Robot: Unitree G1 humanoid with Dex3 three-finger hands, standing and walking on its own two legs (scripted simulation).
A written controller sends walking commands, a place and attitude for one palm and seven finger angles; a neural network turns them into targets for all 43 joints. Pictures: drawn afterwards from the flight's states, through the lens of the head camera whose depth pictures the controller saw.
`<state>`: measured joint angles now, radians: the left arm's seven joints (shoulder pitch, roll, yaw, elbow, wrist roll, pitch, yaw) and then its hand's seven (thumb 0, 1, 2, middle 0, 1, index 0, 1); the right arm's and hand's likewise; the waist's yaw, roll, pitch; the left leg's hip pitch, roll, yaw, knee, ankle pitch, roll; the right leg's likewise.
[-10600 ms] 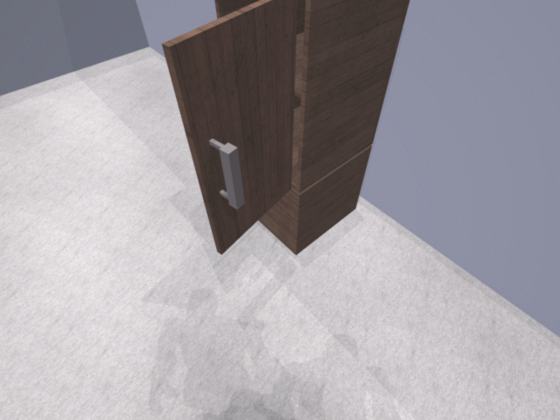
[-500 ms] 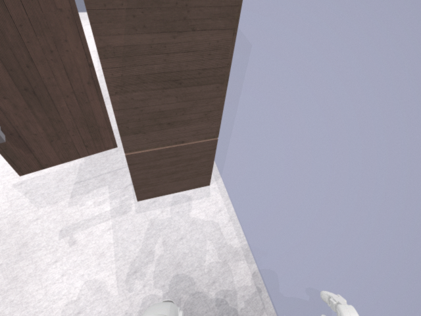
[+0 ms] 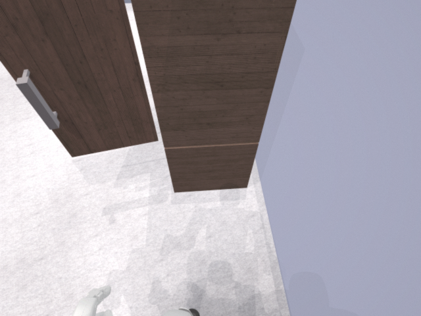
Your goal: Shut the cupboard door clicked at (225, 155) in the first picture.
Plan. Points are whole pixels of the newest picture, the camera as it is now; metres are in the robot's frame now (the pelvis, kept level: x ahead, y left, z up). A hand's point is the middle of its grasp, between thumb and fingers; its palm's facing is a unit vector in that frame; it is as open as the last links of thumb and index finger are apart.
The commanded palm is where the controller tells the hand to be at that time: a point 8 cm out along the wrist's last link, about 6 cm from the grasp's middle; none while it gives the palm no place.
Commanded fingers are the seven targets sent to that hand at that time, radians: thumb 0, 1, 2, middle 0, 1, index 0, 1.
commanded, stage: turn to face it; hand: left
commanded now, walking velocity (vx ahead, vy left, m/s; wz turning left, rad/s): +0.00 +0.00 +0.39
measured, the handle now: (41, 100) +0.65 +0.51 -0.04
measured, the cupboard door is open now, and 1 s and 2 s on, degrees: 100 100 100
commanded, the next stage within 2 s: take the last steps up to it in 0.24 s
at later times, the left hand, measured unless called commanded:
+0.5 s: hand out of the picture -0.02 +0.21 -0.18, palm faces +0.25 -0.94 -0.23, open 7.4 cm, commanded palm none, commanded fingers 0.00 0.90 0.90 -0.20 -0.30 -0.20 -0.30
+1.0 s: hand out of the picture +0.02 +0.20 -0.17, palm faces +0.40 -0.91 -0.15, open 7.4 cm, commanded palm none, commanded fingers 0.00 0.90 0.90 -0.20 -0.30 -0.20 -0.30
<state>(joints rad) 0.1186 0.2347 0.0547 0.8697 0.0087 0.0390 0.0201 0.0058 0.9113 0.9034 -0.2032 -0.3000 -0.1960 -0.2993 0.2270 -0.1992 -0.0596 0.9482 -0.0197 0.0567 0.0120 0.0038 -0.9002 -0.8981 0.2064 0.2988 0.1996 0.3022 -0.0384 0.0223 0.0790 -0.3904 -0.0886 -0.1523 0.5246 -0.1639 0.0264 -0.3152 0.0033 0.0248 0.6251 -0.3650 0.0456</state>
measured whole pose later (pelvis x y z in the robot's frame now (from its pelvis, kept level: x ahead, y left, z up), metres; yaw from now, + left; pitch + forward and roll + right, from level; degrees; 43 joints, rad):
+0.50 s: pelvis +0.01 +0.00 +0.00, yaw +11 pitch +0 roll +1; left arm 0.26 0.26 0.06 1.01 0.02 0.05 0.00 0.01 0.91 0.90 -0.21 -0.30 -0.20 -0.30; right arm 0.09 -0.22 -0.03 0.93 -0.03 0.00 0.00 0.00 -0.91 -0.90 0.20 0.30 0.19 0.30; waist 0.04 -0.06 0.07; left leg -0.26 -0.01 0.04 0.57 -0.32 0.02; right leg -0.36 -0.07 -0.06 0.95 -0.54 0.02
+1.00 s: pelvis +0.12 +0.06 +0.00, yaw +18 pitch +1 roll +0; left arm 0.38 0.15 0.04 1.10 0.03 -0.04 -0.01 0.00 0.91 0.90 -0.21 -0.30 -0.20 -0.30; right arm 0.22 -0.20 -0.05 1.01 -0.02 -0.02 0.05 0.01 -0.91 -0.90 0.20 0.30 0.19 0.30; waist 0.04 -0.02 0.05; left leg -0.37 0.05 0.11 0.53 -0.23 -0.02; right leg -0.07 -0.14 -0.14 0.44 -0.36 0.07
